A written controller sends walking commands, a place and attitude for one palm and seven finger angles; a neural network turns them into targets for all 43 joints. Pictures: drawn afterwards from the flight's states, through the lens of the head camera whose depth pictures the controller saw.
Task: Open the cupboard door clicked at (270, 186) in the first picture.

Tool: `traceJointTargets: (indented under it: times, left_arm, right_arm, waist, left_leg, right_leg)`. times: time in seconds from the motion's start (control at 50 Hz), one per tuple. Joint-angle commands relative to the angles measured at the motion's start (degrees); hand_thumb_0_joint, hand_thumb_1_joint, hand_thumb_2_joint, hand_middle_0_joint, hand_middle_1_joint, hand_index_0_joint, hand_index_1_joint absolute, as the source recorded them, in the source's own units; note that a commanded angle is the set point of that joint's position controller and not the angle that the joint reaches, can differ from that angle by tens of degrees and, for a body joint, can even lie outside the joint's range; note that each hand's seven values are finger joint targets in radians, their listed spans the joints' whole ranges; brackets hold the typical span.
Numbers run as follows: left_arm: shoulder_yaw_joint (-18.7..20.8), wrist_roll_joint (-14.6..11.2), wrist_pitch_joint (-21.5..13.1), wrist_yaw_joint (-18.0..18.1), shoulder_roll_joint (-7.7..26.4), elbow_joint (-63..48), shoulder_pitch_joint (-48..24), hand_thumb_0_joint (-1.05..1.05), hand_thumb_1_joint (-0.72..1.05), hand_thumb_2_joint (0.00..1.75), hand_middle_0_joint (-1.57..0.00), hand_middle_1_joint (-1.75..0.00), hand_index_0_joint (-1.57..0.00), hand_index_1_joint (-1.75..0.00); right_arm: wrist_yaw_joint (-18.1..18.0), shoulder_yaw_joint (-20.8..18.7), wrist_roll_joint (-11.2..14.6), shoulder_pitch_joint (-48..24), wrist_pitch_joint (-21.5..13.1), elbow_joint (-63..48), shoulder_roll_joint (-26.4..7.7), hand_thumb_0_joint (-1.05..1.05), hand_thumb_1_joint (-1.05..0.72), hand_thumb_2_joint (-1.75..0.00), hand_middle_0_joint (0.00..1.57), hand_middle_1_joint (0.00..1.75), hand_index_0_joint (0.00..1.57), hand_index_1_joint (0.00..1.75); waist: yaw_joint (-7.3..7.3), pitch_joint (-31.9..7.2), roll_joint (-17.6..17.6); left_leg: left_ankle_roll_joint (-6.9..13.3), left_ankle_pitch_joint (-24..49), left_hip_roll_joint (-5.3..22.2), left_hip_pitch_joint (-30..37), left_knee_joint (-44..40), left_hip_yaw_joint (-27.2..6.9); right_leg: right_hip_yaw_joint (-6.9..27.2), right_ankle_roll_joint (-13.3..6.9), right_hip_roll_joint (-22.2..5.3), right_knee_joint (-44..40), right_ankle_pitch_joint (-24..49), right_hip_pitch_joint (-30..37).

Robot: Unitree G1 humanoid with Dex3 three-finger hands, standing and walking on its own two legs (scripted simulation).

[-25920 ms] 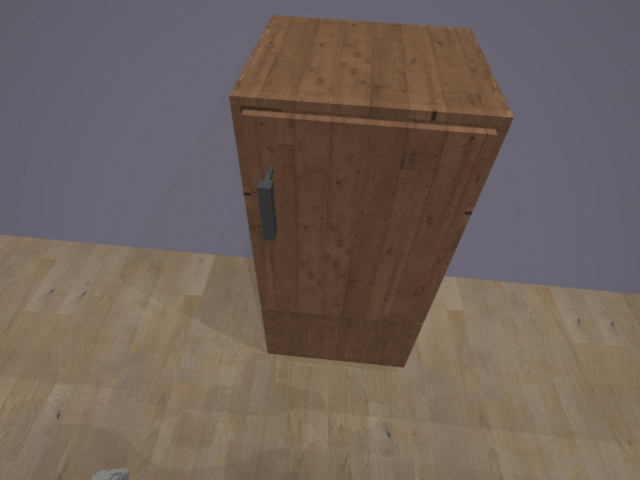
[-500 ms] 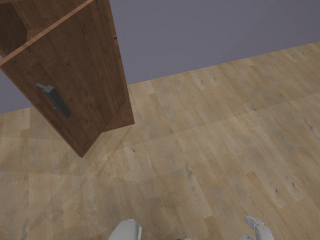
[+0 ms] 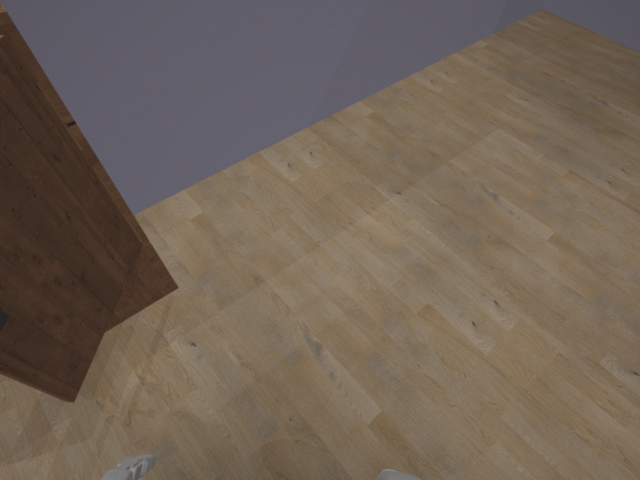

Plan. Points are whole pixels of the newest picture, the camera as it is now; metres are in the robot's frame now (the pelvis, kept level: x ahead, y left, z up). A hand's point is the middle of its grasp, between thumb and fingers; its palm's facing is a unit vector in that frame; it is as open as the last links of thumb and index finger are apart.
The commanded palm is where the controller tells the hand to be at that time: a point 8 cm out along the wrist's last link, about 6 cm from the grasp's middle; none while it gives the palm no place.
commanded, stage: walk to a spot facing it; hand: left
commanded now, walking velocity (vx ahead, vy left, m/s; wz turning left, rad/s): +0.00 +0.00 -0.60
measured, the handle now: out of the picture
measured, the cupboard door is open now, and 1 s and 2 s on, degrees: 46 46 46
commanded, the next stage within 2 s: turn to face it in 1.52 s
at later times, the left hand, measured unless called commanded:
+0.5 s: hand (204, 459) +0.16 +0.18 -0.18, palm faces -0.23 -0.96 -0.16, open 7.3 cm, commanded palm none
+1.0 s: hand (355, 281) +0.46 -0.04 -0.17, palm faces -0.58 -0.79 -0.20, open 7.3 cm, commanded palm none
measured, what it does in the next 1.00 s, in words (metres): walks ahead, turning right: right foot, then left foot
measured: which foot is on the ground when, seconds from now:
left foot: down 0.00-0.02, up 0.04-0.44, down 0.46-0.90, up 0.92-1.00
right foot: up 0.00-0.00, down 0.02-0.46, up 0.48-0.88, down 0.90-1.00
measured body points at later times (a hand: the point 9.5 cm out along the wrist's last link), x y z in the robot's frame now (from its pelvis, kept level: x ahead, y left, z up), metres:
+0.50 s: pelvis +0.07 +0.00 +0.00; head +0.12 +0.02 +0.45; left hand +0.17 +0.23 -0.16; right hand +0.10 -0.27 -0.12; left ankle +0.08 +0.11 -0.73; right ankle +0.00 -0.11 -0.71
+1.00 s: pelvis +0.24 -0.12 -0.01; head +0.29 -0.15 +0.43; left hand +0.49 +0.00 -0.16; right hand +0.05 -0.26 -0.16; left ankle +0.19 +0.08 -0.62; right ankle +0.25 -0.17 -0.73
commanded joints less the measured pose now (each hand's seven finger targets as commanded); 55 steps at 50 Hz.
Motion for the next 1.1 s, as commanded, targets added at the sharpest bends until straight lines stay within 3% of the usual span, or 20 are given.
traceJointTargets:
  times: [0.0,0.02,0.04,0.1,0.16,0.32,0.38,0.4,0.44,0.48,0.56,0.6,0.72,0.82,0.86,0.88,0.9,0.92,0.98,1.08]
  left_arm:
    - [3.34,0.57,-3.08,1.95,14.93,-0.79,12.42,0.00,0.90,0.90,-0.20,-0.30,-0.20,-0.30]
    - [3.17,-0.52,-2.93,2.79,15.66,-0.12,14.27,0.00,0.90,0.90,-0.20,-0.30,-0.20,-0.30]
    - [2.69,-0.63,-2.71,3.04,13.37,-0.99,11.06,0.00,0.90,0.90,-0.20,-0.30,-0.20,-0.30]
    - [1.68,-0.51,-2.56,3.57,8.56,-3.76,2.66,0.00,0.90,0.90,-0.20,-0.30,-0.20,-0.30]
    - [1.65,-0.18,-3.24,3.45,8.46,-3.70,3.18,0.00,0.90,0.90,-0.20,-0.30,-0.20,-0.30]
    - [2.52,0.20,-4.36,2.11,9.35,-3.02,5.66,0.00,0.90,0.90,-0.20,-0.30,-0.20,-0.30]
    - [2.60,-0.05,-4.37,1.81,8.44,-3.23,2.86,0.00,0.90,0.90,-0.20,-0.30,-0.20,-0.30]
    - [2.10,-0.27,-4.43,1.60,6.25,-3.84,1.34,0.00,0.90,0.90,-0.20,-0.30,-0.20,-0.30]
    - [0.80,-0.77,-4.93,0.76,0.76,-6.85,-1.38,0.00,0.90,0.90,-0.20,-0.30,-0.20,-0.30]
    - [1.77,0.59,-5.35,-0.35,2.79,-6.76,-3.18,0.00,0.90,0.90,-0.20,-0.30,-0.20,-0.30]
    - [0.62,0.47,-4.43,-1.21,-1.35,-3.23,-0.21,0.00,0.90,0.90,-0.20,-0.30,-0.20,-0.30]
    - [0.00,0.41,-4.05,-1.13,-2.43,-3.20,-1.10,0.00,0.90,0.90,-0.20,-0.30,-0.20,-0.30]
    - [-1.33,0.11,-3.70,-1.70,-3.73,-4.93,-10.52,0.00,0.90,0.90,-0.20,-0.30,-0.20,-0.30]
    - [0.06,-0.05,-4.10,-0.77,-0.12,-1.94,0.61,0.00,0.90,0.90,-0.20,-0.30,-0.20,-0.30]
    - [1.82,0.28,-5.11,0.11,5.34,2.83,17.22,0.00,0.90,0.90,-0.20,-0.30,-0.20,-0.30]
    - [3.27,0.11,-5.53,1.12,11.71,3.70,22.23,0.00,0.90,0.90,-0.20,-0.30,-0.20,-0.30]
    - [3.55,-1.29,-5.22,1.98,14.24,3.06,19.98,0.00,0.90,0.90,-0.20,-0.30,-0.20,-0.30]
    - [3.12,-1.73,-5.01,2.28,12.14,1.94,14.41,0.00,0.90,0.90,-0.20,-0.30,-0.20,-0.30]
    - [0.59,-1.16,-6.90,2.78,4.69,0.01,6.09,0.00,0.90,0.90,-0.20,-0.30,-0.20,-0.30]
    - [0.69,-0.86,-8.57,2.46,3.34,2.09,9.20,0.00,0.90,0.90,-0.20,-0.30,-0.20,-0.30]
  right_arm:
    - [0.08,-1.69,1.51,-3.27,-0.98,-6.80,-4.87,0.00,-0.90,-0.90,0.20,0.30,0.20,0.30]
    - [-0.69,-1.61,1.37,-4.74,-0.11,-6.99,-7.26,0.00,-0.90,-0.90,0.20,0.30,0.20,0.30]
    - [-0.57,-1.83,1.54,-4.26,0.24,-6.05,-6.98,0.00,-0.90,-0.90,0.20,0.30,0.20,0.30]
    - [0.01,-2.24,1.19,-4.96,0.69,-3.94,-7.17,0.00,-0.90,-0.90,0.20,0.30,0.20,0.30]
    - [0.53,-2.14,0.76,-3.29,0.72,-3.20,-5.59,0.00,-0.90,-0.90,0.20,0.30,0.20,0.30]
    - [1.23,-2.58,0.88,-7.63,-1.62,-5.87,-5.35,0.00,-0.90,-0.90,0.20,0.30,0.20,0.30]
    - [0.82,-2.34,0.96,-0.72,-2.99,-4.07,-4.66,0.00,-0.90,-0.90,0.20,0.30,0.20,0.30]
    - [0.21,-2.47,0.91,4.12,-3.70,-2.25,-6.07,0.00,-0.90,-0.90,0.20,0.30,0.20,0.30]
    - [-0.91,-4.16,-0.50,14.92,-4.45,-0.37,-15.40,0.00,-0.90,-0.90,0.20,0.30,0.20,0.30]
    - [-0.78,-2.81,-0.59,10.58,-4.51,-2.16,-11.83,0.00,-0.90,-0.90,0.20,0.30,0.20,0.30]
    - [-1.09,-0.65,-0.02,8.48,-5.74,-0.91,-5.66,0.00,-0.90,-0.90,0.20,0.30,0.20,0.30]
    - [-1.29,-0.21,-0.01,12.74,-6.12,1.26,-5.27,0.00,-0.90,-0.90,0.20,0.30,0.20,0.30]
    - [-1.27,0.18,-0.25,16.69,-5.67,4.14,-4.72,0.00,-0.90,-0.90,0.20,0.30,0.20,0.30]
    - [-1.29,-0.92,0.29,13.20,-5.36,4.35,-8.73,0.00,-0.90,-0.90,0.20,0.30,0.20,0.30]
    - [-0.36,-1.06,1.48,7.89,-5.45,2.30,-8.85,0.00,-0.90,-0.90,0.20,0.30,0.20,0.30]
    - [-0.15,-0.39,2.67,8.93,-5.53,0.54,-3.61,0.00,-0.90,-0.90,0.20,0.30,0.20,0.30]
    - [-0.16,-0.72,2.46,4.54,-5.18,-1.22,-4.39,0.00,-0.90,-0.90,0.20,0.30,0.20,0.30]
    - [0.10,-1.40,1.99,2.20,-4.99,-1.69,-4.27,0.00,-0.90,-0.90,0.20,0.30,0.20,0.30]
    - [0.22,-1.29,0.88,3.60,-3.58,1.48,-2.74,0.00,-0.90,-0.90,0.20,0.30,0.20,0.30]
    - [0.75,-1.34,0.61,4.06,-2.08,1.88,-1.09,0.00,-0.90,-0.90,0.20,0.30,0.20,0.30]
  waist:
    - [6.48,-12.30,-21.19]
    - [7.59,-13.02,-19.67]
    - [5.44,-8.94,-15.10]
    - [2.16,-7.34,-12.59]
    - [1.12,-9.67,-6.25]
    - [2.88,-4.33,-8.63]
    - [-0.89,-5.84,-7.10]
    - [-3.33,-7.11,-3.45]
    - [-7.63,-8.49,20.42]
    - [-4.79,-2.78,6.93]
    - [-1.04,-2.86,8.31]
    - [-1.51,-4.61,9.65]
    - [-3.10,-0.06,9.99]
    - [3.69,-6.02,9.78]
    - [12.11,-13.43,4.45]
    - [12.44,-19.55,-11.24]
    - [10.97,-16.90,-11.57]
    - [7.85,-5.74,-4.58]
    - [0.96,-3.40,-1.39]
    - [-1.07,-6.18,-3.45]
  left_leg:
    - [-0.93,-15.11,-4.16,-21.92,26.68,2.04]
    - [-0.28,-18.97,-3.95,-22.84,33.77,-8.09]
    - [0.03,-13.57,-2.52,-24.38,36.35,-10.70]
    - [-1.10,-3.82,-2.13,-21.14,35.47,-10.66]
    - [-1.60,-1.44,-3.61,-17.93,29.43,-9.21]
    - [-0.43,-4.16,-6.39,-15.03,12.79,-8.96]
    - [0.27,0.83,-8.52,0.71,-1.49,-7.55]
    - [0.77,2.14,-6.86,11.83,-8.82,-8.16]
    - [9.60,-16.67,20.06,21.02,-22.61,-41.49]
    - [12.53,-7.67,18.80,12.75,-23.52,-36.17]
    - [4.76,32.01,8.17,13.83,-16.03,-10.14]
    - [3.37,43.67,6.82,17.16,-14.13,-5.91]
    - [4.72,46.09,6.86,15.17,-15.62,1.21]
    - [5.68,69.39,9.94,14.53,-0.65,3.88]
    - [3.00,52.72,6.60,-1.94,22.56,5.70]
    - [0.03,-8.31,-4.65,-21.73,44.56,3.54]
    - [1.17,-13.83,-4.94,-29.19,53.95,-6.13]
    - [1.72,-6.13,-1.46,-31.52,52.79,-9.85]
    - [0.73,2.63,1.22,-20.86,42.73,-10.83]
    - [-0.50,8.28,-0.35,-23.18,33.06,-9.85]
  right_leg:
    - [27.97,-10.23,-20.43,-18.36,42.55,27.66]
    - [29.01,-14.52,-22.32,-17.97,45.38,24.61]
    - [25.09,-14.49,-19.75,-19.63,33.78,20.80]
    - [20.18,-11.50,-12.21,-19.86,25.46,13.02]
    - [20.35,-11.80,-10.66,-21.34,15.32,12.98]
    - [29.61,-14.29,-10.36,-26.29,-8.28,8.07]
    - [27.43,-11.79,-6.62,-21.45,-8.85,-0.59]
    - [23.89,-8.94,-3.00,-16.31,-8.07,-7.73]
    - [5.96,-2.51,6.60,14.80,-14.63,-25.58]
    - [7.86,-1.88,-0.10,25.24,-6.02,-25.66]
    - [2.91,-0.91,-1.22,31.05,4.72,-24.00]
    - [1.29,-1.31,-0.13,30.15,6.01,-24.68]
    - [-5.19,-2.64,0.30,9.40,10.51,-18.78]
    - [-7.50,-7.64,5.16,0.28,5.46,1.66]
    - [-1.39,-11.51,0.90,-6.96,10.85,28.87]
    - [30.25,-19.26,-17.81,-12.45,15.52,42.37]
    - [41.47,-21.22,-22.79,-21.20,13.45,37.91]
    - [33.53,-19.71,-21.67,-23.87,11.33,28.23]
    - [20.63,-9.48,-13.61,-25.49,20.56,8.33]
    - [14.03,-8.04,-7.66,-25.22,31.47,10.79]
